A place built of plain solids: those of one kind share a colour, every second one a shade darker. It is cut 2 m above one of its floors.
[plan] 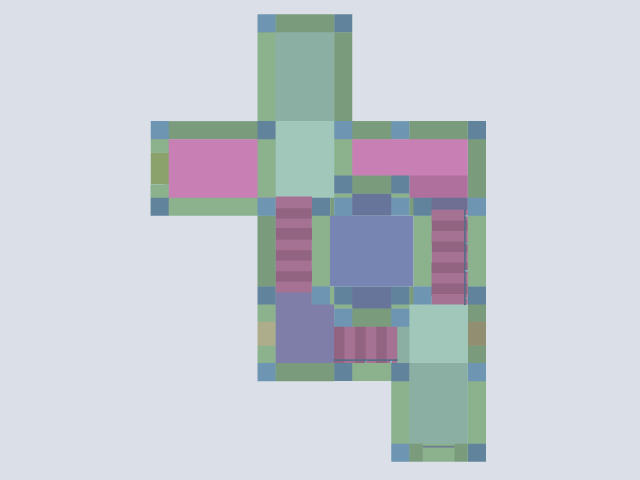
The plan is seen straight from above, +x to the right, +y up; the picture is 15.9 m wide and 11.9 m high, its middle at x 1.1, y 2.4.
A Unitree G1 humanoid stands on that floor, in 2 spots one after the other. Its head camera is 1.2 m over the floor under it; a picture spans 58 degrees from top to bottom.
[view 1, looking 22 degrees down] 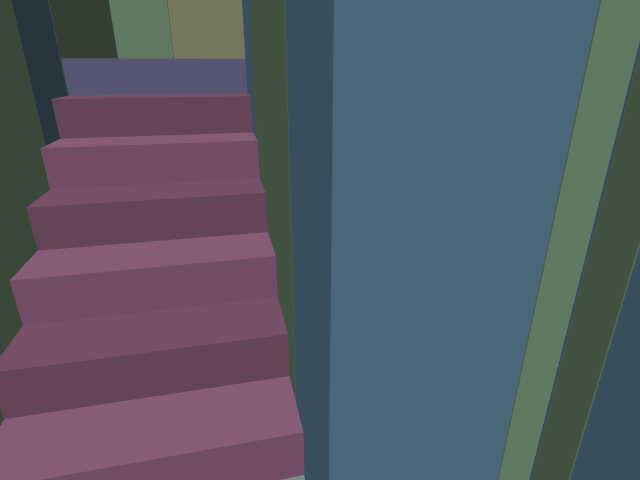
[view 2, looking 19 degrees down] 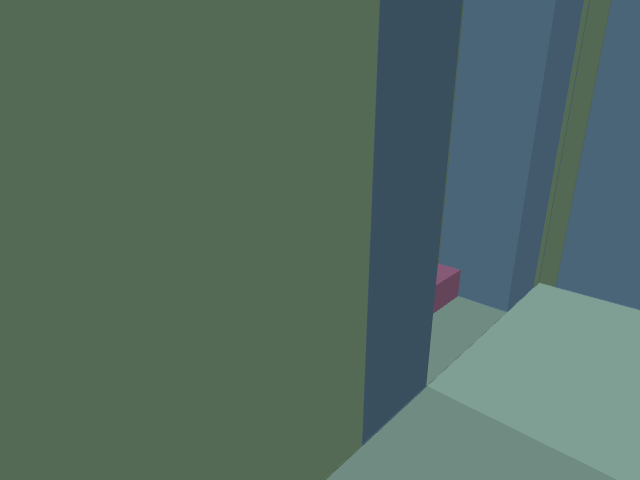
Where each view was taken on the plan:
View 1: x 3.99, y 0.07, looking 167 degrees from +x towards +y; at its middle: wallpost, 0.85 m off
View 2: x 4.04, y -2.10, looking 133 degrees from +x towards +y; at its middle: wall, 1.13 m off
